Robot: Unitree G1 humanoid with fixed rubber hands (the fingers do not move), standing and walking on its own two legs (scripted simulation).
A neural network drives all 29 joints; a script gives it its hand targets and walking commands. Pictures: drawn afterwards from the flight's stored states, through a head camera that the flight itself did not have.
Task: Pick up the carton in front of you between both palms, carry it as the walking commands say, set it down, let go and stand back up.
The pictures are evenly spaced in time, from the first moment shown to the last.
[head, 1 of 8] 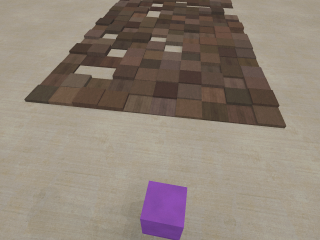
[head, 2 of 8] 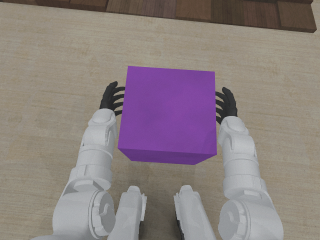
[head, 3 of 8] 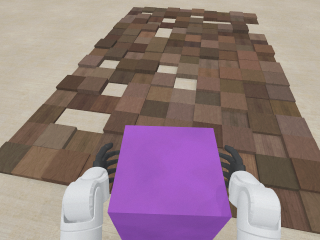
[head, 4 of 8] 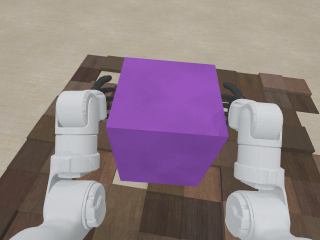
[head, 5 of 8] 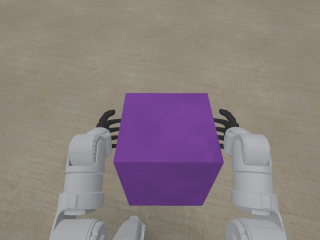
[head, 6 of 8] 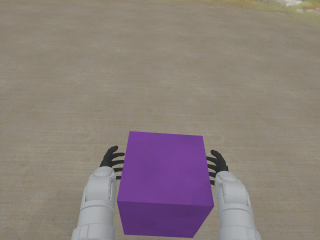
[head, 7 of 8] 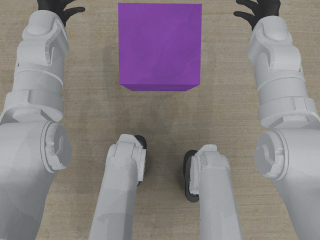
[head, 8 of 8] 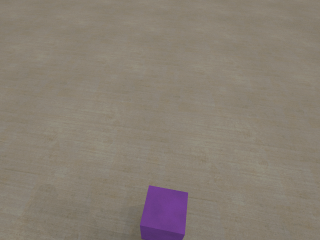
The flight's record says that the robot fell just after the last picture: no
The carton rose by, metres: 0.78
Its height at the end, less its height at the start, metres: +0.00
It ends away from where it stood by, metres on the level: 6.09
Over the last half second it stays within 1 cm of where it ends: yes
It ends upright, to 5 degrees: yes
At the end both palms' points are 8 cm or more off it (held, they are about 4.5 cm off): yes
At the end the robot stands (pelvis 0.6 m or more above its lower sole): yes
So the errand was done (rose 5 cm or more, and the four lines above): yes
